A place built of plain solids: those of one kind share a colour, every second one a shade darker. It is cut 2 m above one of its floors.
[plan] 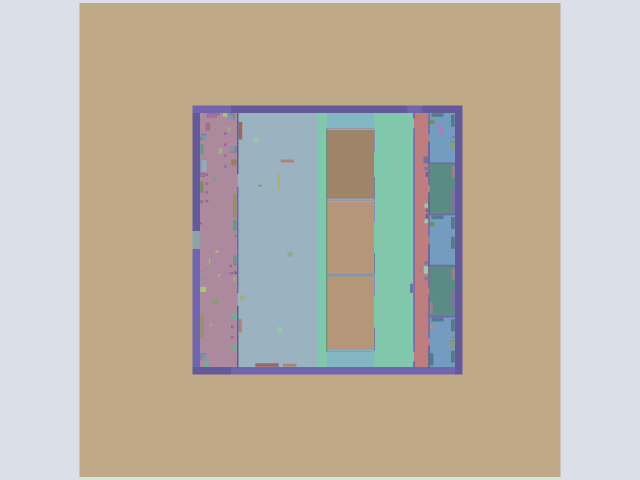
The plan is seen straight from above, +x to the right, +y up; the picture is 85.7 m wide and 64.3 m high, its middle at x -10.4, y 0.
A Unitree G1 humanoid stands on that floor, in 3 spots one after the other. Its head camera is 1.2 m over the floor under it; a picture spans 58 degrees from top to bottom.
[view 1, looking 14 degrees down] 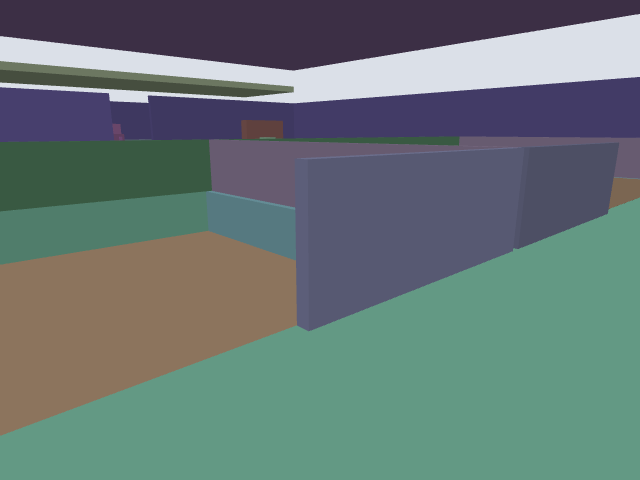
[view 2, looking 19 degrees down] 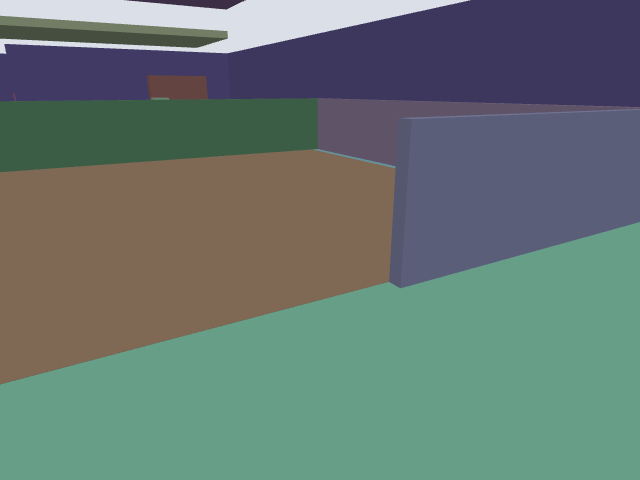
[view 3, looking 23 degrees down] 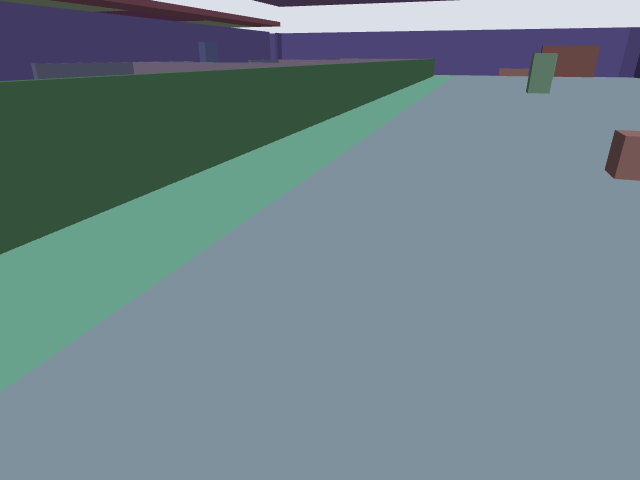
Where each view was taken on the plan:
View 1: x -1.16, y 0.88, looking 138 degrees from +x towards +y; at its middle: rail_end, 2.61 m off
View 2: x -1.11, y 10.12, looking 150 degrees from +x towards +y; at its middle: floor_plot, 3.68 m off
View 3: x -12.38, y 16.05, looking -71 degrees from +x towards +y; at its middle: floor_yard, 3.07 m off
